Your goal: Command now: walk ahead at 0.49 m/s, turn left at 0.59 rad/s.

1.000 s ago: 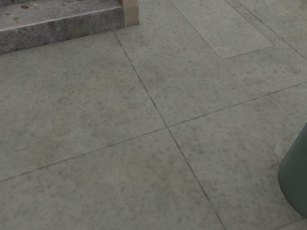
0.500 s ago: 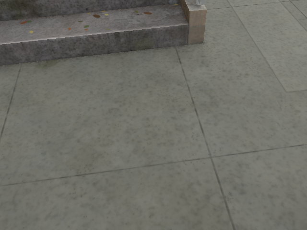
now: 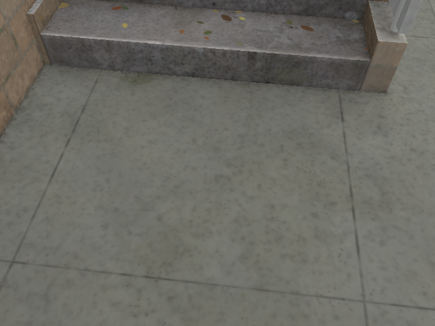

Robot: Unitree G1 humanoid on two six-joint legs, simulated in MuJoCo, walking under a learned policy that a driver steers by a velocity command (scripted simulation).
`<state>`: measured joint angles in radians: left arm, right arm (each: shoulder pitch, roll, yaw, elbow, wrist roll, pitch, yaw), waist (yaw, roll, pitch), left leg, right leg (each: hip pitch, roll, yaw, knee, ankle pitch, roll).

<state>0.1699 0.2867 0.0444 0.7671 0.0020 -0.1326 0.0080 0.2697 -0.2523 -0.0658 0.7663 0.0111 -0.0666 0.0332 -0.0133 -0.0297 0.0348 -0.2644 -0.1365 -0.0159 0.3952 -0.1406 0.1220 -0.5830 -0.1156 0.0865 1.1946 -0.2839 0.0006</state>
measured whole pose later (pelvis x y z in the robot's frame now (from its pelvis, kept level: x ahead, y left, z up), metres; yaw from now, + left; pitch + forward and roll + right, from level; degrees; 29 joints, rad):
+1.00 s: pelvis +0.48 +0.08 +0.00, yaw +15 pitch +1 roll +0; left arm 0.30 0.30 0.06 0.82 -0.03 -0.06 0.00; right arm 0.24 -0.25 -0.05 0.75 -0.01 -0.10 0.03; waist 0.00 -0.05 0.02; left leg -0.24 -0.02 0.10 0.39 -0.18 0.05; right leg -0.53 -0.08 0.06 1.14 -0.29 -0.02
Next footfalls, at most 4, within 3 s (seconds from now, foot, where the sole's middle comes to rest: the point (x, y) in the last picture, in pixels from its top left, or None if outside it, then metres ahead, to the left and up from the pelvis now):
0.30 right None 0.36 -0.13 -0.78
0.82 left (158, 313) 0.52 0.19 -0.78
1.36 right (213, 223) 0.83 0.02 -0.78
1.86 left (156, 205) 0.91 0.23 -0.78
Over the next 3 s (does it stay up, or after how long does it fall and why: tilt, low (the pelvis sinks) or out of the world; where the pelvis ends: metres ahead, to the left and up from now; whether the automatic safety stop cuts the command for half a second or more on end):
stays up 1.08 0.03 0.00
